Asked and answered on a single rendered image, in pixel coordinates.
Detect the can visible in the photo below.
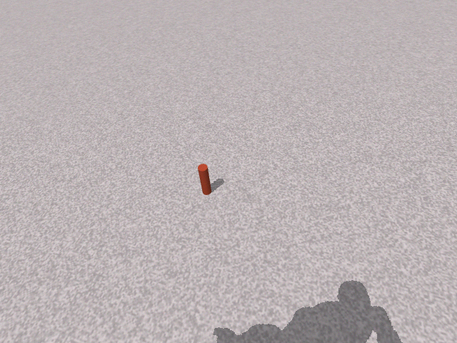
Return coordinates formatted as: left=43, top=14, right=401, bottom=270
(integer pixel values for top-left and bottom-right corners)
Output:
left=198, top=164, right=211, bottom=195

